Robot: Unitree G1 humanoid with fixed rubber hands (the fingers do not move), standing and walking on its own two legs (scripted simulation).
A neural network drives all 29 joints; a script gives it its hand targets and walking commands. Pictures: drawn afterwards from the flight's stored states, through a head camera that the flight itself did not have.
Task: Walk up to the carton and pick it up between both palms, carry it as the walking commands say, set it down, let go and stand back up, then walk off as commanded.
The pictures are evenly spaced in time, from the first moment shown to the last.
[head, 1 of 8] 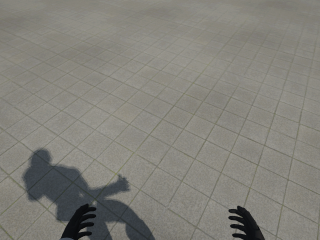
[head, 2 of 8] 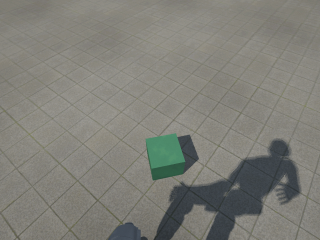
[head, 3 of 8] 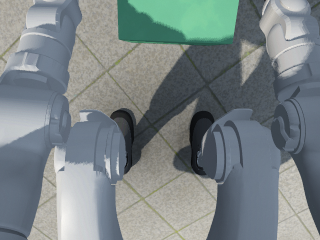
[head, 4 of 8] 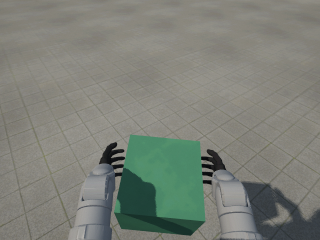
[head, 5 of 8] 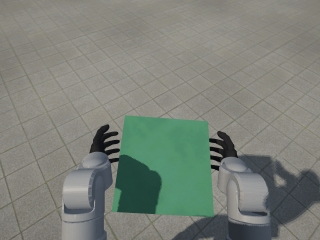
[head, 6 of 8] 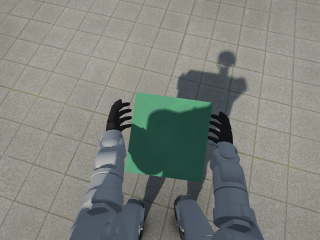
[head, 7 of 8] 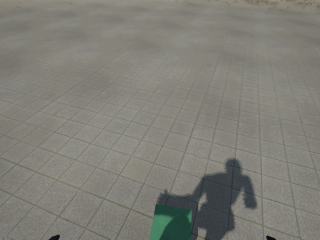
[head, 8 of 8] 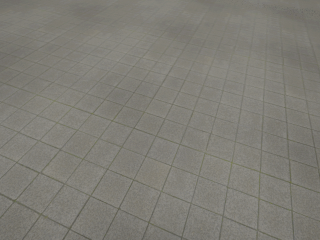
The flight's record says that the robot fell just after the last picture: no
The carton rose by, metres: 0.71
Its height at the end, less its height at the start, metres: +0.00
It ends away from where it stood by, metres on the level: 4.23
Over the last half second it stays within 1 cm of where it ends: yes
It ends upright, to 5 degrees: yes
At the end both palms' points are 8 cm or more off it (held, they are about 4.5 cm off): yes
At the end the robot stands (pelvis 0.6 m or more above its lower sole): yes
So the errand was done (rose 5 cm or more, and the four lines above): yes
